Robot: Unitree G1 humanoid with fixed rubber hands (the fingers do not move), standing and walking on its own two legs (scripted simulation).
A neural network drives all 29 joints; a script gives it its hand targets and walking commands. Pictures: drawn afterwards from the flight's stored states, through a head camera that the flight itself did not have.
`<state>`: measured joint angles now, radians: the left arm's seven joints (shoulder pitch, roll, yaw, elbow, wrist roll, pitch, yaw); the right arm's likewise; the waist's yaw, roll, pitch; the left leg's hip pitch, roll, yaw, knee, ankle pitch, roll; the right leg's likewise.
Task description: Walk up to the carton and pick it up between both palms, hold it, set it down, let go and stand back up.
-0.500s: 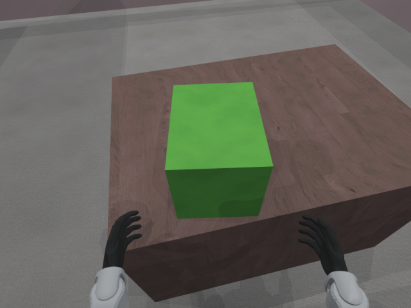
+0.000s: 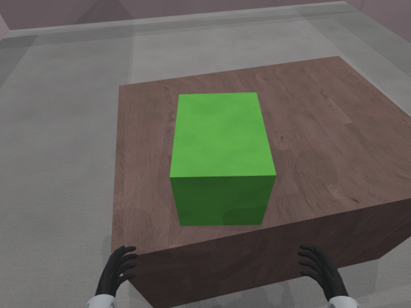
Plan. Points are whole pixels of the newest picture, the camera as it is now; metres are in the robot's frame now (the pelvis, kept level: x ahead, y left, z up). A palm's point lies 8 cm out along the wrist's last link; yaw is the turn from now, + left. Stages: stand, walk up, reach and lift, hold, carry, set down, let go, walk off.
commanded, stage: set down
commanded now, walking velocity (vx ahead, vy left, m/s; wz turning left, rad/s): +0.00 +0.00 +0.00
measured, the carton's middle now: (219, 158) +0.49 -0.01 -0.03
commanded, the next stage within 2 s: let go in 0.66 s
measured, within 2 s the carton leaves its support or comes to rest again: neither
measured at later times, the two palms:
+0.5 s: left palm (103, 296) +0.16 +0.23 -0.07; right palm (334, 305) +0.15 -0.22 -0.08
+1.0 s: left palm (105, 297) +0.16 +0.23 -0.07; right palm (340, 306) +0.15 -0.23 -0.08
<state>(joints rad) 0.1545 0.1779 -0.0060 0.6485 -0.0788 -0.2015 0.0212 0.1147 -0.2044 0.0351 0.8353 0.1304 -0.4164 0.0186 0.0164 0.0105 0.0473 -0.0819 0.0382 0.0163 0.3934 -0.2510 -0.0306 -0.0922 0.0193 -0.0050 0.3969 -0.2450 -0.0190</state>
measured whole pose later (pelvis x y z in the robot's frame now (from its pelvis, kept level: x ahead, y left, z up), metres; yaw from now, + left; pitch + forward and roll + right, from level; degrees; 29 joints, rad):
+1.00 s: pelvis +0.00 +0.00 +0.00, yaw -1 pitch -3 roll +0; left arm 0.17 0.20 0.00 0.52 0.00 0.11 0.00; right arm 0.17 -0.20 -0.04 0.74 -0.01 -0.22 0.02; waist 0.01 0.01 0.08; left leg -0.08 0.04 0.03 0.37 -0.23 -0.03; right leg -0.09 0.02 0.00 0.37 -0.22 -0.01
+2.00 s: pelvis -0.01 +0.01 +0.00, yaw +10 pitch +0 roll -1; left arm 0.33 0.22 0.04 1.01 0.02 0.00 0.02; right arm 0.35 -0.21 -0.02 0.92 -0.02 0.00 -0.02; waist 0.02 0.01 0.00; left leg -0.23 -0.03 -0.12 0.46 -0.23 -0.01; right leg -0.15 -0.05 -0.16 0.41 -0.26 0.01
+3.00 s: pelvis -0.02 +0.00 +0.00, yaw +11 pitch -1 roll -1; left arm 0.31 0.15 0.03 1.17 0.02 0.01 0.04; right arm 0.33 -0.14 0.01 1.10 -0.01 0.00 -0.04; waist 0.01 0.01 0.03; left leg -0.22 -0.01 -0.13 0.45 -0.21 -0.03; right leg -0.13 -0.04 -0.19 0.42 -0.26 -0.01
